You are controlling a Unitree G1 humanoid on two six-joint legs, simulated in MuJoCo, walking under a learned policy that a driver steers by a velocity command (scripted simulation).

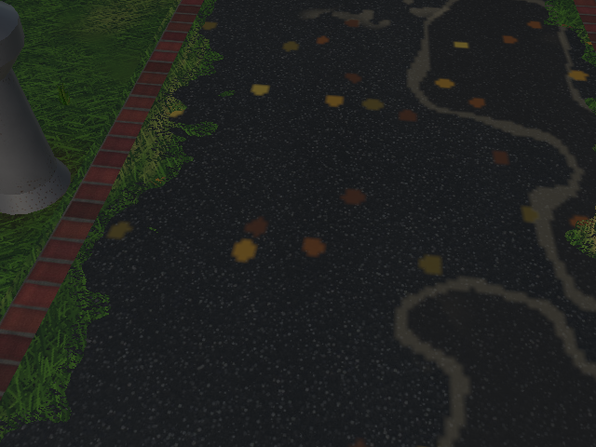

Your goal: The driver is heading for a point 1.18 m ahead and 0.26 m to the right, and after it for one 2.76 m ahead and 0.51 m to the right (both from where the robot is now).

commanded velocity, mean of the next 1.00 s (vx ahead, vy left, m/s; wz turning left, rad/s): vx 0.50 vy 0.00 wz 0.00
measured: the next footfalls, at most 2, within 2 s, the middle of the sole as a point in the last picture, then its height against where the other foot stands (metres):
right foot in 0.30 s outside the picture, level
left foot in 0.86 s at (270, 391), level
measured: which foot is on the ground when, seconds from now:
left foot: down 0.00-0.32, up 0.34-0.84, down 0.86-1.00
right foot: up 0.00-0.28, down 0.30-0.88, up 0.90-1.00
